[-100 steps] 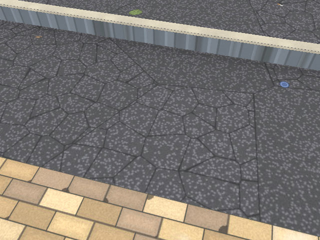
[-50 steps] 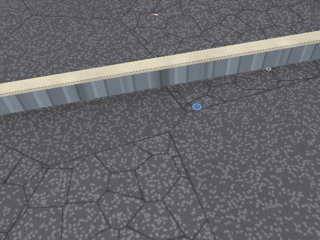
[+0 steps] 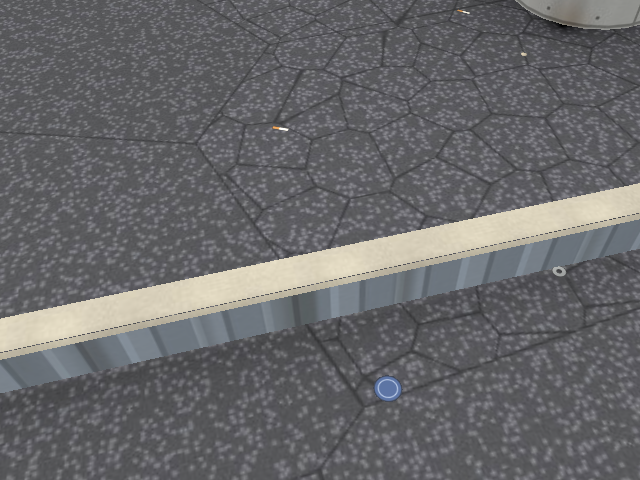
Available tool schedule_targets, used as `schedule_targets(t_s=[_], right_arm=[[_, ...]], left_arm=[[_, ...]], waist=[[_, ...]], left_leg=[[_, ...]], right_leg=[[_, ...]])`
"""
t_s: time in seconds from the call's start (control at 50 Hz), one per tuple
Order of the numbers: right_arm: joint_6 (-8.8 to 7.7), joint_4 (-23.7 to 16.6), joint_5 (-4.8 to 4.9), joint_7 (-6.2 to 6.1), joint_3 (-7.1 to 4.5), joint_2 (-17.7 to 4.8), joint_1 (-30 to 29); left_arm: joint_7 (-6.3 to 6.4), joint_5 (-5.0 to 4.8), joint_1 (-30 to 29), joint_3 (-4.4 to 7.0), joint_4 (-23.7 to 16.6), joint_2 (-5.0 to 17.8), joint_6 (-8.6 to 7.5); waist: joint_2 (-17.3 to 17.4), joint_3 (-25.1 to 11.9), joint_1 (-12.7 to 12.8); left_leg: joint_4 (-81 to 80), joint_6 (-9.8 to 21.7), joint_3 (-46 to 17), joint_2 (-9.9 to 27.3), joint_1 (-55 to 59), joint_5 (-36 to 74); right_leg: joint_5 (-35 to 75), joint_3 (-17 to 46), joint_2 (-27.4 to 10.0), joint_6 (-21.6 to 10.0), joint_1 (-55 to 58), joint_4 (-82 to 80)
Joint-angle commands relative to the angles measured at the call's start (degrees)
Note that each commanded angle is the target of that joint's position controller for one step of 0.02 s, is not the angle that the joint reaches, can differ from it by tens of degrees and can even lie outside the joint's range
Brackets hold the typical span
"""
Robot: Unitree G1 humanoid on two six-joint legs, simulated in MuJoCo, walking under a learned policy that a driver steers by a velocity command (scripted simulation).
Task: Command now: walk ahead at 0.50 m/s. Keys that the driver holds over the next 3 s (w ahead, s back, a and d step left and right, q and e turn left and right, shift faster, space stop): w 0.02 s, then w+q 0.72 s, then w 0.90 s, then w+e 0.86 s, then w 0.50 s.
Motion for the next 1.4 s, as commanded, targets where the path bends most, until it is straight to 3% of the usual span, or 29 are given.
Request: schedule_targets(t_s=[0.02,0.14,0.28,0.34,0.38,0.4,0.42,0.44,0.46,0.5,0.52,0.56,0.62,0.74,0.8,0.86,0.9,0.92,0.94,0.96,0.98,1.02,1.1,1.22,1.24,1.26,1.3,1.36,1.4], right_arm=[[1.11,-1.4,-0.54,0.78,-0.61,-2.2,4.0],[1.45,-5.0,0.55,1.0,-0.6,-2.4,-7.5],[0.74,-9.3,0.1,1.57,0.65,-1.2,-17.6],[0.5,-9.0,-0.07,1.24,0.1,-2.2,-14.0],[0.14,-6.2,-0.32,0.95,-1.17,-4.4,-4.0],[-0.21,-3.7,-1.07,0.71,-2.35,-6.6,4.6],[-0.05,-3.2,-1.68,-0.11,-4.42,-13.0,11.2],[0.7,-3.8,-0.28,0.06,-5.09,-15.5,7.9],[1.1,-3.5,1.12,0.05,-4.86,-14.1,5.6],[0.92,-4.2,1.32,-0.26,-3.37,-8.1,-0.4],[0.55,-4.3,1.66,-0.63,-2.85,-6.8,-1.6],[-0.5,-4.2,1.93,-0.71,-2.61,-7.1,-1.1],[-1.02,-3.8,1.91,-0.66,-3.22,-9.6,1.9],[-0.29,-3.8,1.4,-1.07,-3.41,-10.0,8.1],[-0.39,-3.6,0.75,-1.55,-3.17,-9.4,9.7],[-1.1,-4.1,0.49,-2.01,-2.81,-9.2,7.0],[-1.89,-4.2,1.2,-1.6,-2.93,-10.7,4.5],[-2.46,-5.4,1.44,-1.35,-1.99,-7.9,4.7],[-2.07,-5.5,2.98,-1.33,-0.71,-1.3,15.3],[-0.99,-3.5,0.58,-1.9,-1.24,-6.1,15.9],[-0.68,-4.3,-0.44,-1.5,-1.51,-6.7,10.1],[-0.58,-6.5,-0.61,-0.35,-1.39,-6.0,3.4],[0.89,-6.6,-1.23,0.83,-0.7,-2.8,4.5],[1.86,-13.3,-1.63,0.77,-0.04,-1.1,-9.4],[2.22,-13.5,-1.16,0.04,0.37,1.1,-9.9],[2.44,-16.0,-1.01,-0.84,0.72,1.5,-13.4],[2.27,-20.4,-0.78,-1.84,1.37,2.0,-19.9],[1.58,-26.9,-0.59,-2.26,3.4,5.0,-29.1],[1.16,-31.4,-0.37,-1.69,4.9,5.9,-32.9]], left_arm=[[0.19,-0.51,3.7,0.87,-0.4,5.5,-1.76],[0.61,0.01,9.1,0.58,1.3,5.5,-1.91],[1.92,0.45,13.3,0.31,3.2,5.6,-1.93],[2.65,0.59,11.9,0.74,3.2,7.6,-1.42],[2.58,0.82,10.8,1.22,2.7,9.1,-0.55],[2.4,0.49,9.4,1.25,1.7,9.3,-0.24],[1.7,-0.46,9.2,0.47,-1.4,6.4,-0.62],[0.62,-0.66,8.0,0.7,-4.4,5.4,-1.26],[0.21,0.38,2.3,0.88,-5.5,7.3,-1.81],[0.11,-0.12,1.0,0.75,-6.0,6.5,-2.39],[0.31,0.94,1.1,0.72,-6.3,6.2,-1.48],[0.0,2.18,2.5,0.44,-6.4,4.9,0.63],[-0.38,2.08,-2.2,0.34,-9.0,4.8,1.86],[-0.82,1.4,-15.6,-0.4,-14.1,4.9,1.66],[-0.66,0.95,-17.6,-1.16,-15.2,4.3,0.98],[0.08,1.25,-11.4,-0.85,-13.6,6.0,0.28],[0.86,1.72,1.2,0.33,-9.8,8.3,-0.91],[1.64,2.67,9.1,1.25,-8.6,11.7,-1.57],[1.51,3.18,11.3,2.79,-7.7,17.8,-0.96],[0.62,1.41,8.6,2.79,-7.8,14.1,0.06],[0.28,0.84,3.3,1.58,-9.0,9.1,0.23],[0.39,1.04,0.2,0.43,-8.7,5.4,-0.06],[0.29,0.17,6.7,0.7,-4.3,5.6,-1.4],[1.08,0.31,15.1,0.85,-0.4,5.3,-1.13],[1.3,0.81,18.7,0.99,1.1,5.2,-1.23],[1.61,0.83,19.6,0.97,1.6,5.2,-1.37],[1.92,1.12,20.0,0.83,2.3,5.1,-1.72],[2.17,1.7,22.3,0.4,4.8,5.4,-2.25],[2.75,0.6,21.5,0.08,6.3,5.3,-1.5]], waist=[[-5.1,-1.0,-1.7],[-4.6,2.5,0.9],[-5.0,4.0,3.4],[-6.8,0.8,0.9],[-7.8,-5.0,-3.1],[-6.1,-9.4,-7.3],[2.4,-15.5,-8.9],[11.0,-18.3,-5.1],[2.3,-11.7,-5.0],[-4.3,-1.6,-0.5],[-4.5,-0.4,1.1],[-2.4,-1.9,2.5],[-0.6,-1.6,1.6],[1.8,-1.0,-3.6],[2.9,-2.1,-4.6],[2.8,-3.2,-1.1],[0.5,-8.0,5.5],[-3.0,-13.3,8.2],[-18.2,-18.9,2.7],[-8.7,-17.1,1.7],[-3.8,-8.4,1.2],[-4.7,-1.7,0.8],[-6.4,-3.7,-1.0],[-6.0,0.0,1.5],[-9.2,-0.7,2.5],[-8.8,1.3,2.6],[-5.7,4.5,2.5],[-6.0,6.4,3.8],[-5.1,6.4,3.2]], left_leg=[[-1.0,-1.4,-0.7,3.0,-6.1,4.3],[-11.4,-2.2,-1.8,2.1,-15.0,15.0],[-26.4,0.5,5.1,0.0,-12.8,16.4],[-29.1,3.9,8.6,-4.1,-6.1,8.7],[-31.6,7.0,9.5,-7.8,4.3,4.6],[-35.7,9.5,5.6,-6.6,16.9,6.0],[-37.0,15.3,-14.3,7.6,32.9,2.1],[-45.7,23.0,-43.5,18.0,42.4,6.2],[-46.9,20.6,-35.7,15.8,38.1,4.7],[-50.1,15.3,-23.7,11.5,22.3,14.5],[-50.6,13.8,-19.9,8.9,17.7,20.3],[-50.7,13.1,-15.7,6.0,14.8,27.1],[-51.5,12.2,-13.8,3.8,14.2,29.3],[-49.2,8.6,-15.5,2.2,20.9,31.0],[-46.7,8.1,-15.2,3.5,24.9,36.7],[-41.0,5.9,-15.3,4.2,23.8,47.4],[-26.2,4.0,-13.3,0.9,22.2,53.5],[-12.7,2.7,-11.9,-2.2,13.1,37.3],[6.0,0.6,-6.2,-11.8,-1.9,-10.7],[11.8,1.1,-7.5,-8.3,-6.4,-11.5],[12.5,0.9,-7.7,-6.0,-8.5,-7.0],[8.4,0.6,-6.7,-2.9,-9.4,-1.6],[14.3,-1.7,-2.8,-2.5,-11.2,0.2],[22.5,-3.7,0.5,2.4,-33.2,2.0],[34.7,-3.4,2.3,1.3,-38.4,-3.0],[42.3,-2.9,0.8,2.2,-46.4,-7.3],[46.3,-1.6,-1.1,3.6,-57.0,-12.0],[50.1,1.0,0.5,4.2,-68.2,-18.6],[36.8,1.9,1.6,6.4,-63.5,-19.6]], right_leg=[[8.1,14.0,-14.9,-6.1,3.6,-14.0],[11.2,6.2,-14.2,-3.5,8.0,-16.5],[26.2,-1.3,-16.0,-2.0,17.4,-12.8],[49.4,-4.1,-17.1,-1.4,21.7,-2.9],[56.8,-5.5,-17.2,-1.1,21.2,13.3],[47.6,-6.4,-16.3,0.0,13.5,26.4],[22.1,-7.8,-11.7,2.2,-4.1,47.2],[-21.4,0.7,1.1,4.0,-24.5,62.7],[-16.2,8.4,-4.3,3.0,-30.8,62.2],[-8.8,7.7,-8.5,3.7,-26.1,51.6],[-8.6,7.6,-9.3,4.8,-22.7,48.2],[-8.4,6.8,-9.4,6.5,-19.0,44.3],[-3.8,5.2,-9.3,8.4,-21.5,37.2],[6.4,4.8,-7.0,9.2,-25.2,21.5],[7.7,4.0,-5.3,7.8,-22.4,16.4],[3.5,4.1,-3.0,4.7,-10.8,11.3],[6.5,2.9,-1.5,2.3,4.0,3.2],[7.2,12.5,-11.3,-0.1,16.8,3.1],[18.3,38.3,-28.8,-9.9,27.8,0.6],[3.6,45.2,-28.2,-11.3,22.5,-2.5],[-5.8,37.8,-25.0,-10.1,14.4,-4.8],[-4.2,26.0,-18.8,-6.6,6.2,-8.8],[13.3,17.3,-16.1,-7.6,5.3,-8.8],[3.4,17.3,-16.8,-9.6,11.1,-12.4],[2.0,19.0,-18.3,-11.5,13.3,-12.1],[-1.1,20.1,-20.2,-12.3,14.7,-12.7],[-10.4,20.3,-21.5,-10.8,15.6,-14.2],[-10.8,18.4,-22.0,-8.1,18.8,-16.1],[-9.1,13.5,-19.2,-4.9,15.1,-20.0]])
Next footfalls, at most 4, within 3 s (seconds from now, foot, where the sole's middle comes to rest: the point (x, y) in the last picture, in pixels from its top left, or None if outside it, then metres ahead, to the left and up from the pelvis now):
0.40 left None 0.35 0.11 -0.78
0.92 right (322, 396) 0.67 0.05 -0.78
1.54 left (133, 286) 0.89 0.48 -0.64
2.18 right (151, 206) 1.14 0.48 -0.64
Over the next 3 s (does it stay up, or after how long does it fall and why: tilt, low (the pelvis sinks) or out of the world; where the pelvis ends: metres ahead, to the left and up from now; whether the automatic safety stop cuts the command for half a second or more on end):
stays up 1.48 0.58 0.14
